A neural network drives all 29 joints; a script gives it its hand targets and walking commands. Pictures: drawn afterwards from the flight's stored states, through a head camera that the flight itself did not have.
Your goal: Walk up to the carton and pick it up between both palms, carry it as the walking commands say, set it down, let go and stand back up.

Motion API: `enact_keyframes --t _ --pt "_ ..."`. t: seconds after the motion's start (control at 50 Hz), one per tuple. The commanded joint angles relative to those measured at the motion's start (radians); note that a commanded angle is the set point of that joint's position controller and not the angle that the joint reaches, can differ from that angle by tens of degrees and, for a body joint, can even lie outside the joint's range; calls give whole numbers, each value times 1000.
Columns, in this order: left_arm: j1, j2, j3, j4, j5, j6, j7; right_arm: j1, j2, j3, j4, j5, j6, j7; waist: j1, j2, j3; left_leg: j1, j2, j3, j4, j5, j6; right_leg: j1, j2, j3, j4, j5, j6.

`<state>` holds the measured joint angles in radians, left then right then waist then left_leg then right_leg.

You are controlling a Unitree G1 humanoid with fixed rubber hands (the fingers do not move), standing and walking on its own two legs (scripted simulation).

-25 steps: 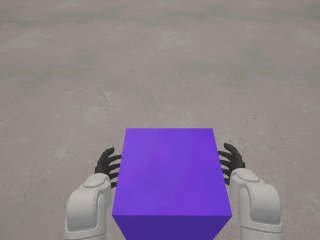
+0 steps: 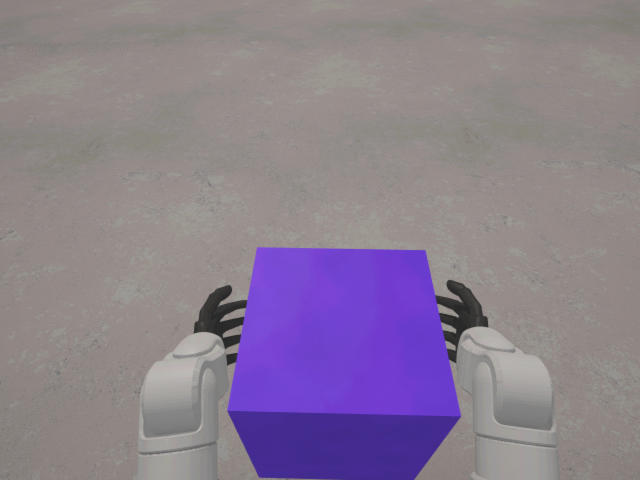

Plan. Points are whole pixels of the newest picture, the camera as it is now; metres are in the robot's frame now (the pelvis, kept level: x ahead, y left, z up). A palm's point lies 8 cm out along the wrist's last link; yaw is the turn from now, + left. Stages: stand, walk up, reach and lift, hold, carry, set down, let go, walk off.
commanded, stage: carry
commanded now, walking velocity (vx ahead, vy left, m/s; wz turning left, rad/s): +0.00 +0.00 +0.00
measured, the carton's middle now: (338, 369) +0.28 +0.00 +0.01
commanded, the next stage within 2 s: none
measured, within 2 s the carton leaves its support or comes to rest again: neither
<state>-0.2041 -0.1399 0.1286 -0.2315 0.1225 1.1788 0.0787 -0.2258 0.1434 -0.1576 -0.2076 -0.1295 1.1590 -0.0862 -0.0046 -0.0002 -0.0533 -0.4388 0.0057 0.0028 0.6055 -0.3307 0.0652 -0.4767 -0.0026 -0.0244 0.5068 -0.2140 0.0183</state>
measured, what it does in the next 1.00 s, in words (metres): steps on the spot: right foot, then left foot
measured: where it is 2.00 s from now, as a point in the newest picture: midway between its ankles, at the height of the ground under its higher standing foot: outside the picture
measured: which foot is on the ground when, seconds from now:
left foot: down 0.00-0.16, up 0.18-0.32, down 0.34-1.00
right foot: down 0.00-0.00, up 0.02-0.12, down 0.14-1.00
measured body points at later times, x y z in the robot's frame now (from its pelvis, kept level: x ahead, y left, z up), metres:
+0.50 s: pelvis -0.03 -0.01 +0.01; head -0.03 +0.00 +0.46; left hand +0.25 +0.16 +0.06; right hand +0.27 -0.14 +0.07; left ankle +0.00 +0.10 -0.73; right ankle +0.03 -0.10 -0.73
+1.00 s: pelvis -0.02 +0.02 +0.01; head -0.03 +0.02 +0.46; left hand +0.26 +0.18 +0.05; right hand +0.27 -0.12 +0.05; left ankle +0.00 +0.10 -0.73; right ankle +0.03 -0.10 -0.73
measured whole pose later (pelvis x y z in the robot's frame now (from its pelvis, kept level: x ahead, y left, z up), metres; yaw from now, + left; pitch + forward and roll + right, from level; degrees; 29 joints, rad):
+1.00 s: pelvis -0.02 +0.02 +0.01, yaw +1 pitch +4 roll +0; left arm -0.12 -0.13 0.10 -0.03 0.15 0.89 0.06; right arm -0.14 0.13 -0.13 0.00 -0.17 0.85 -0.06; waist 0.01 0.00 -0.12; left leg -0.35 -0.05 0.04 0.51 -0.22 0.06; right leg -0.39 -0.01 -0.01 0.51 -0.18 0.00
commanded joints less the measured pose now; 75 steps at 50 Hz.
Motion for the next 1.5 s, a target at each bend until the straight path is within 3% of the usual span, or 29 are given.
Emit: enact_keyframes --t 0.0,0.02,0.04,0.06,0.1,0.12,0.14,0.16,0.2,0.24,0.3,0.36,0.38,0.44,0.48,0.56,0.6,0.66,0.72,0.78,0.84,0.88,1.12,1.14,1.16,1.28,1.38,1.4,1.48 --pt "-478 -884 -647 21 -321 -35 -236 -442 893 692 -17 398 -4 256 -5 244 -249 -84 233 -395 -428 -475 115 149 87 -39 410 -230 12" --pt "-334 -777 -352 495 -67 -129 -245 -314 804 412 442 131 -94 269 4 236 -271 -155 291 -301 -488 -381 106 216 66 -15 534 -175 14" --pt "-485 -855 -598 16 -261 -168 -247 -454 910 677 6 320 -117 268 25 235 -243 -275 241 -194 -470 -328 40 309 67 -12 538 -177 9" --pt "-532 -875 -573 84 -248 -180 -240 -481 930 629 90 300 -125 263 38 235 -244 -241 175 -129 -419 -269 -16 306 40 -8 401 -129 -10" --pt "-622 -925 -715 -186 -406 -139 -223 -511 948 763 -160 429 -88 248 38 44 -284 -7 120 -109 -157 -213 1 238 38 -17 23 -173 -34" --pt "-544 -917 -733 -118 -397 -88 -225 -446 905 738 -115 402 -52 240 28 -1 -268 -15 108 -115 -57 -181 -12 239 -37 120 -128 -311 -41" --pt "-460 -848 -720 -107 -395 -57 -231 -366 875 724 -81 387 -29 221 20 -163 -246 -165 31 -70 89 -104 -56 300 -273 447 -237 -354 -92" --pt "-372 -795 -533 239 -243 -97 -242 -304 825 582 213 247 -62 220 12 -218 -193 -117 -22 -42 205 -82 -72 95 -347 529 -322 -393 -170" --pt "-503 -841 -633 -13 -333 -146 -253 -445 889 721 -29 349 -106 229 20 -135 -161 19 15 -61 244 48 -61 1 -265 367 -330 -317 -116" --pt "-462 -794 -522 158 -234 -208 -252 -333 863 574 207 234 -169 233 9 -133 -201 79 12 -17 171 43 -51 34 -210 246 -282 -210 -96" --pt "-460 -792 -532 126 -227 -318 -242 -419 846 582 121 232 -287 225 2 -84 -279 141 -3 2 -117 68 -50 191 -184 210 -182 5 -91" --pt "-487 -848 -733 -224 -395 -227 -211 -363 882 753 -168 371 -202 211 9 -9 -377 244 62 -86 -117 157 -29 205 -114 146 -126 88 -59" --pt "-418 -804 -699 -140 -354 -195 -209 -305 849 715 -89 342 -172 209 6 -12 -378 215 86 -100 -147 158 -20 229 -100 125 -102 72 -71" --pt "-322 -719 -583 63 -239 -187 -214 -195 764 590 122 233 -164 220 8 32 -335 173 76 -76 -174 115 -22 223 -119 150 -126 24 -93" --pt "-452 -793 -730 -179 -359 -189 -219 -275 822 703 -82 324 -162 229 10 40 -264 142 88 -90 -200 114 -24 178 -115 134 -119 -8 -85" --pt "-352 -737 -571 97 -221 -221 -218 -231 763 564 150 222 -194 237 9 31 -262 131 85 -93 -214 83 -21 174 -106 125 -113 -42 -82" --pt "-418 -795 -656 -52 -303 -216 -212 -330 817 671 -34 315 -191 235 13 20 -255 101 101 -120 -232 40 -11 185 -90 104 -92 -17 -75" --pt "-397 -745 -558 99 -212 -257 -210 -274 789 563 164 225 -227 238 11 7 -261 103 91 -100 -227 67 -15 195 -102 113 -89 -3 -72" --pt "-423 -793 -652 -59 -299 -254 -205 -344 809 662 -49 307 -232 229 11 -23 -305 127 104 -114 -209 83 -9 213 -102 111 -77 43 -76" --pt "-383 -742 -542 137 -206 -272 -205 -264 768 545 176 207 -248 229 12 20 -271 120 97 -116 -231 68 -8 191 -95 108 -77 34 -76" --pt "-438 -759 -621 -28 -266 -307 -203 -317 790 620 17 262 -279 226 14 15 -280 131 109 -125 -238 86 -2 189 -91 99 -56 46 -68" --pt "-392 -734 -554 118 -208 -313 -201 -254 756 541 172 196 -289 223 14 35 -288 128 108 -123 -237 105 -3 208 -90 95 -43 63 -72" --pt "-385 -693 -543 79 -189 -422 -185 -283 717 548 121 187 -398 206 10 -29 -295 150 101 -108 -196 168 -4 230 -115 115 -55 96 -70" --pt "-282 -667 -453 275 -112 -439 -184 -224 670 463 266 111 -421 202 10 10 -324 170 107 -106 -188 226 -6 242 -115 122 -36 136 -71" --pt "-347 -662 -511 137 -152 -464 -180 -255 684 507 170 155 -442 204 10 44 -335 189 115 -117 -196 249 -8 231 -103 108 -20 111 -64" --pt "-340 -662 -552 105 -187 -467 -173 -253 669 538 131 174 -448 195 9 4 -304 189 105 -98 -182 222 -9 217 -115 127 -37 120 -70" --pt "-287 -611 -415 332 -74 -547 -170 -232 614 419 327 64 -526 193 5 -30 -288 162 110 -106 -178 226 -7 233 -118 126 -49 132 -59" --pt "-319 -621 -505 151 -149 -548 -163 -291 625 519 127 154 -530 189 3 -20 -289 162 103 -105 -183 214 -8 239 -121 125 -42 138 -57" --pt "-304 -577 -435 277 -81 -576 -153 -228 606 432 314 80 -553 184 1 -22 -311 173 106 -92 -169 235 -14 252 -118 109 -31 160 -57"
